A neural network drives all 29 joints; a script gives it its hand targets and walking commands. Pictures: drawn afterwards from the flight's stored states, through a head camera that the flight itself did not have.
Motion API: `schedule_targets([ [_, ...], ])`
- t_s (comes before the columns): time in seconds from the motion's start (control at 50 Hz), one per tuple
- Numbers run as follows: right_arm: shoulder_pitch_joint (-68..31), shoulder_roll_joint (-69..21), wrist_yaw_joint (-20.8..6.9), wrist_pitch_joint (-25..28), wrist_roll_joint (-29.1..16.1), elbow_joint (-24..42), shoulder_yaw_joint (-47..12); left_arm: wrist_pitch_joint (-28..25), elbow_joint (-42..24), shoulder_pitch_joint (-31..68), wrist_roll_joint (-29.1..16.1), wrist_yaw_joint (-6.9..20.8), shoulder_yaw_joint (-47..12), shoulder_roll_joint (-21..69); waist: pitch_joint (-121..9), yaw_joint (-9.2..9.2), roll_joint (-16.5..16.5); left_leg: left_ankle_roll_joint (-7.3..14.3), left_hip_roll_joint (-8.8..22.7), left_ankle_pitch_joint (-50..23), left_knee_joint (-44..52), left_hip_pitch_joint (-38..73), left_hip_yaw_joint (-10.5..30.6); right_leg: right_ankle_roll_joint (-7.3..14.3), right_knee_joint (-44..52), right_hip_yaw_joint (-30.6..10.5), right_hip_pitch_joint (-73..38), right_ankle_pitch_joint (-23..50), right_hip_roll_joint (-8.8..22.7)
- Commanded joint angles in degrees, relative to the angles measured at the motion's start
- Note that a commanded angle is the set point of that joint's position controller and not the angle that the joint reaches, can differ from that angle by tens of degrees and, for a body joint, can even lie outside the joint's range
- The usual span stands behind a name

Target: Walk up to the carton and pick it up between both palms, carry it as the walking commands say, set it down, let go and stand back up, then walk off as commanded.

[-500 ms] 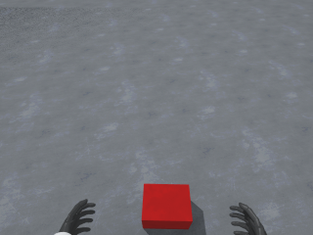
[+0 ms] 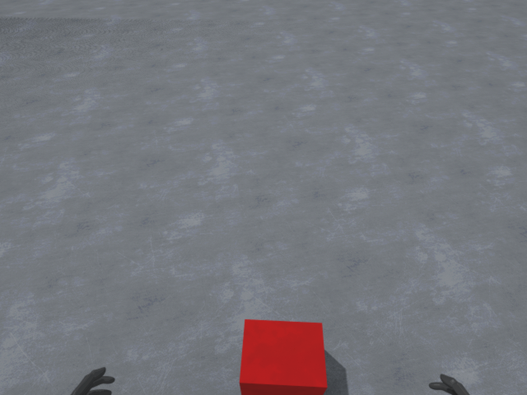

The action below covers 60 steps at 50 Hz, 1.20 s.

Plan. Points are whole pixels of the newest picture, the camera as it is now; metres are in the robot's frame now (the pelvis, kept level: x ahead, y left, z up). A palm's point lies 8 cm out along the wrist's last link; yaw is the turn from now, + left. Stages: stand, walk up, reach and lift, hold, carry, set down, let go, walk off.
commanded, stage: stand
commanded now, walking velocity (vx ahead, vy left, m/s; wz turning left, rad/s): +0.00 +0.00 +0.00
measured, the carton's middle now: (281, 359) +0.40 -0.04 -0.69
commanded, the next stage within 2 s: walk off in 1.40 s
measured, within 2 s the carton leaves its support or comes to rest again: neither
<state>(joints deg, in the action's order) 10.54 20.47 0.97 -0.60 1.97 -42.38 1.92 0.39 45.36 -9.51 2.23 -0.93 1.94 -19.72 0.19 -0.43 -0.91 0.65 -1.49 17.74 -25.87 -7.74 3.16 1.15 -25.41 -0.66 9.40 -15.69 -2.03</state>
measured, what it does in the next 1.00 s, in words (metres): stands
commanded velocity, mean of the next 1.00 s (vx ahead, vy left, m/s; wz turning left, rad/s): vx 0.00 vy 0.00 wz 0.00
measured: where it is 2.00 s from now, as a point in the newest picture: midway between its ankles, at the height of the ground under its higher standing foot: outside the picture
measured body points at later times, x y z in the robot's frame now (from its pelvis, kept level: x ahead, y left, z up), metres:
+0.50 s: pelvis -0.01 +0.00 +0.01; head -0.01 +0.00 +0.46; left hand +0.10 +0.31 -0.10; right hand +0.11 -0.30 -0.10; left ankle -0.04 +0.11 -0.74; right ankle -0.02 -0.11 -0.74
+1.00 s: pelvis -0.02 +0.00 +0.01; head -0.03 +0.00 +0.46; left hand +0.07 +0.32 -0.11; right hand +0.08 -0.31 -0.11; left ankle -0.04 +0.11 -0.74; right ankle -0.02 -0.11 -0.74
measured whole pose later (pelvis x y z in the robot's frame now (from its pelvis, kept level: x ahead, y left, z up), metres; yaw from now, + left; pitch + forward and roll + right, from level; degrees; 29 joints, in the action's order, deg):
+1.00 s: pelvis -0.02 +0.00 +0.01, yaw +0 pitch -2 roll +0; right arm 8.9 22.3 1.1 0.9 1.1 -55.8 -0.1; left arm -0.5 59.2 -6.9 1.2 -0.5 0.6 -21.7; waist 0.9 -0.8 -0.4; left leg 0.8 -1.8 12.4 -19.4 -4.7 3.2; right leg 0.7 -19.2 -0.8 6.3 -10.6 -1.3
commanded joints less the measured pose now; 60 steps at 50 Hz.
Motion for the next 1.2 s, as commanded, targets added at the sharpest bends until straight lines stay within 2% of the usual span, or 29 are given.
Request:
schedule_targets([
  [0.0,-1.1,8.5,0.4,1.0,0.0,2.2,1.9,-0.8,-1.7,1.9,-0.1,-0.3,1.9,-8.8,-3.8,0.12,0.6,-0.7,5.8,-22.3,2.4,0.3,4.2,-0.5,2.3,-5.6,-3.6,21.0,6.6],
  [0.2,-1.8,9.2,0.7,1.5,-0.3,-1.5,1.3,-0.9,2.8,3.2,-0.4,-0.4,1.4,-9.1,-2.9,-0.11,0.5,-0.5,6.3,-22.2,4.7,0.9,4.6,-0.3,3.8,-5.9,-4.8,20.5,7.0],
  [0.66,-3.0,10.7,0.5,2.0,-0.6,-8.3,0.2,-1.4,9.1,4.7,-0.8,0.1,0.7,-10.9,-0.4,-0.25,0.7,0.1,6.8,-13.5,8.9,0.1,5.8,-0.2,8.1,-6.6,-4.2,12.8,7.8],
  [1.18,-4.1,11.8,0.3,2.1,-1.2,-12.3,-0.3,-1.5,12.6,5.3,-1.2,0.3,0.1,-12.1,-0.2,-0.30,0.7,0.3,7.3,-13.7,9.9,0.5,6.1,0.1,8.9,-6.8,-4.6,12.7,8.4],
])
